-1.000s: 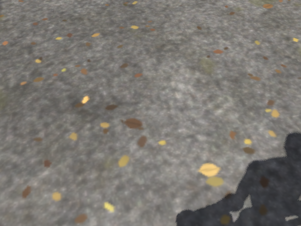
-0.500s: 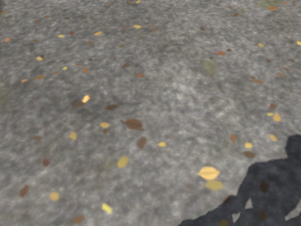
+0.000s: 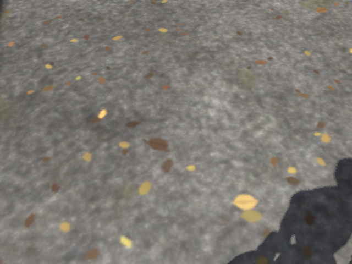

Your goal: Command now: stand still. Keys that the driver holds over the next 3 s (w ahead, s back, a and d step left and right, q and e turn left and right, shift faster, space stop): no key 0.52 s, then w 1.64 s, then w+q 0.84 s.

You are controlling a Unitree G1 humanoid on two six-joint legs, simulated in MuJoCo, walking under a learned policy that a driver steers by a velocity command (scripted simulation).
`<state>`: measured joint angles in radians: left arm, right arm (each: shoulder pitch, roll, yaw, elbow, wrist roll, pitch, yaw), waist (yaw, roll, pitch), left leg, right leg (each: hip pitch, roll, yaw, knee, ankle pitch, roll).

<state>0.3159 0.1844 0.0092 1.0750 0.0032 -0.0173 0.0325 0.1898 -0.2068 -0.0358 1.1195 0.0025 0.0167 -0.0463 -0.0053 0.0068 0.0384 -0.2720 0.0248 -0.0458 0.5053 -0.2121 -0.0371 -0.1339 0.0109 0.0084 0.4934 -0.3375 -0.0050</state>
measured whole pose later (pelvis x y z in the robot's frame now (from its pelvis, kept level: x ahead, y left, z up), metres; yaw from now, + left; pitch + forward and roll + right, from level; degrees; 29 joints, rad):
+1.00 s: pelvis +0.13 +0.04 +0.01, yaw +0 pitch +1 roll +0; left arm 0.20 0.26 0.06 0.94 -0.03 -0.09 -0.01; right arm 0.48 -0.17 -0.01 1.10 0.00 -0.09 0.00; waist -0.05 -0.03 -0.02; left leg 0.00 -0.04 0.05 0.24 -0.26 0.05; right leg -0.62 -0.10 -0.01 1.02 -0.16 -0.05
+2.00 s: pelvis +0.71 +0.04 +0.01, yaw +0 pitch +1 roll +1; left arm 0.22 0.27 0.06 0.94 -0.02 -0.09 0.01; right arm 0.26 -0.23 -0.06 0.94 -0.01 -0.10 0.03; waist -0.02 -0.04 0.02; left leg -0.23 -0.05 0.07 0.35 -0.14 0.07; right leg -0.56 -0.10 0.03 1.13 -0.28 -0.05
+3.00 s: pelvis +1.24 +0.09 -0.01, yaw +25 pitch +1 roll -1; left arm 0.20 0.28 0.07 0.89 -0.03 -0.11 0.00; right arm 0.18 -0.28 -0.09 0.77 0.02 -0.05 0.04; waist 0.01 0.00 0.07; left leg -0.41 -0.06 0.04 0.58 -0.19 0.10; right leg -0.34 -0.07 0.00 1.22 -0.44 0.00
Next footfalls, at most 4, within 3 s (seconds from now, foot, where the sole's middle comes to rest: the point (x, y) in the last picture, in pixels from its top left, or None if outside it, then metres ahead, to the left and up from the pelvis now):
1.24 right None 0.46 -0.11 -0.77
1.80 left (153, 199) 0.78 0.13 -0.77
2.34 right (206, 142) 1.09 -0.12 -0.77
2.90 left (145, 110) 1.32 0.19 -0.77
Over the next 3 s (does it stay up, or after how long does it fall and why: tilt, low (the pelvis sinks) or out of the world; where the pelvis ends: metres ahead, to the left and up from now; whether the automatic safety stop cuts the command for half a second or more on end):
stays up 1.24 0.09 -0.01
